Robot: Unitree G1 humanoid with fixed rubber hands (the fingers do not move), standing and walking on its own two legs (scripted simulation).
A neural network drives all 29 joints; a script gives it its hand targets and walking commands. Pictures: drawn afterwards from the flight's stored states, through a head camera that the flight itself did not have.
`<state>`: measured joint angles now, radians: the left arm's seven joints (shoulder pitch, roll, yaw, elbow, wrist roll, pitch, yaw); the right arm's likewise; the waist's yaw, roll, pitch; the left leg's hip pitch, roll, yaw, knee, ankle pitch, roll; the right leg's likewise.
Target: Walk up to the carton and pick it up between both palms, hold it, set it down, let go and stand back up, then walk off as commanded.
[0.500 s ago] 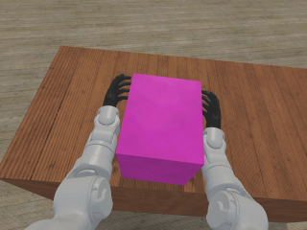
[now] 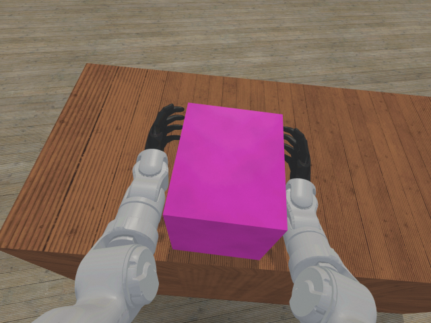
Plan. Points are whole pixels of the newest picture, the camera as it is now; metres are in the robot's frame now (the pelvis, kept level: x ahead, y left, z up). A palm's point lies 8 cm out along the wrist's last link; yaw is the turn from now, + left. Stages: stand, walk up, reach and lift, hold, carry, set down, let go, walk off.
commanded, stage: set down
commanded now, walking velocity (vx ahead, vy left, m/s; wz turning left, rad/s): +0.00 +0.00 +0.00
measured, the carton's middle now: (225, 184) +0.38 -0.01 +0.00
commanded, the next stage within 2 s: none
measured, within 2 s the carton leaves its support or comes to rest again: neither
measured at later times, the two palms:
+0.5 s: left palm (157, 146) +0.43 +0.12 +0.05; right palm (298, 171) +0.39 -0.15 +0.03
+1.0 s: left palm (156, 162) +0.42 +0.13 +0.01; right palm (292, 179) +0.39 -0.15 +0.00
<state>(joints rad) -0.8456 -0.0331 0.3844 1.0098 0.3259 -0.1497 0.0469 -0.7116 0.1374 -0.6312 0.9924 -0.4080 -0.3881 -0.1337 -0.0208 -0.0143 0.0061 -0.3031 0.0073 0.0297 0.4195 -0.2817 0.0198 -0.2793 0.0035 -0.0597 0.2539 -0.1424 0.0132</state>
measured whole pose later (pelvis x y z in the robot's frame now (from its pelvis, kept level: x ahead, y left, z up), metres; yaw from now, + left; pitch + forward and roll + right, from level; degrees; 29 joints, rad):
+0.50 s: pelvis +0.00 +0.00 +0.00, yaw +0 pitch +10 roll -2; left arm -0.85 -0.04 0.44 1.02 0.37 -0.18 0.03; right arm -0.72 0.14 -0.69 1.01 -0.47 -0.42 -0.13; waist -0.02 -0.01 0.01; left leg -0.31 0.01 0.03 0.42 -0.28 0.02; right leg -0.28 0.00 -0.06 0.25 -0.14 0.01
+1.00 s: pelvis -0.01 +0.00 -0.01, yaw +0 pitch +17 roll -3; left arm -0.87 0.03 0.31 1.17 0.24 -0.24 0.11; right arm -0.80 0.03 -0.45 1.23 -0.20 -0.45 -0.19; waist -0.02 -0.01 -0.07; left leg -0.52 0.01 0.03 0.51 -0.27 0.02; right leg -0.49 0.00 -0.06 0.33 -0.14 0.01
